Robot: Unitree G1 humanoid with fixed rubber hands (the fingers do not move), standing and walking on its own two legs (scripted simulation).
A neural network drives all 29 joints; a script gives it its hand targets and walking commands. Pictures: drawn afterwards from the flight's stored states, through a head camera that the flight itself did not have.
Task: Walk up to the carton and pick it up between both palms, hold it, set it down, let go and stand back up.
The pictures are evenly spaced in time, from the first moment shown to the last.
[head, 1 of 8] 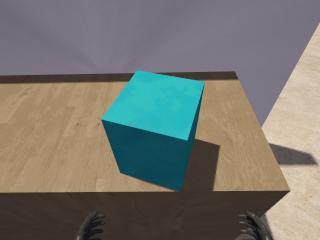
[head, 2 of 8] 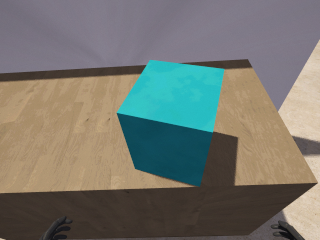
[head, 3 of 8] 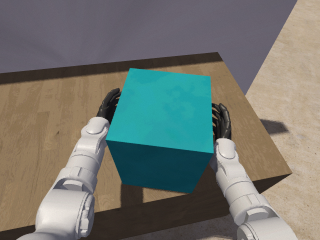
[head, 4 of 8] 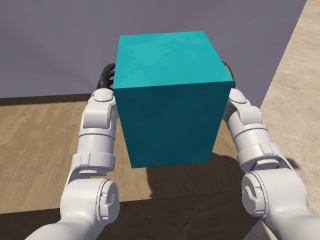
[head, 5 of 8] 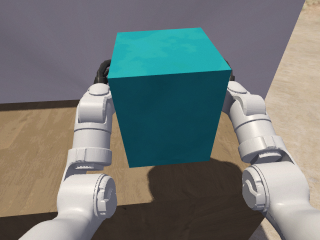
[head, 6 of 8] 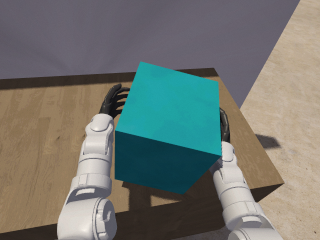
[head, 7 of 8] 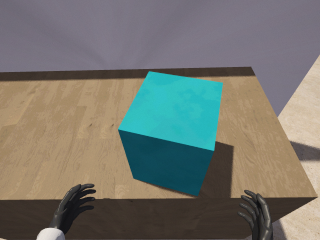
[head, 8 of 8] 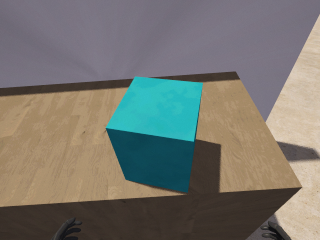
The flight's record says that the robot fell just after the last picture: no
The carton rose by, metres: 0.22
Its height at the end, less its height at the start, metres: +0.00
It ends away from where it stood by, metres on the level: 0.02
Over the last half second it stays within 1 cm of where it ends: yes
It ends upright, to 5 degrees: yes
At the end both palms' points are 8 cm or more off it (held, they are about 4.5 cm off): yes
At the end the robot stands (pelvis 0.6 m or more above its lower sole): yes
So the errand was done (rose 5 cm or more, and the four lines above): yes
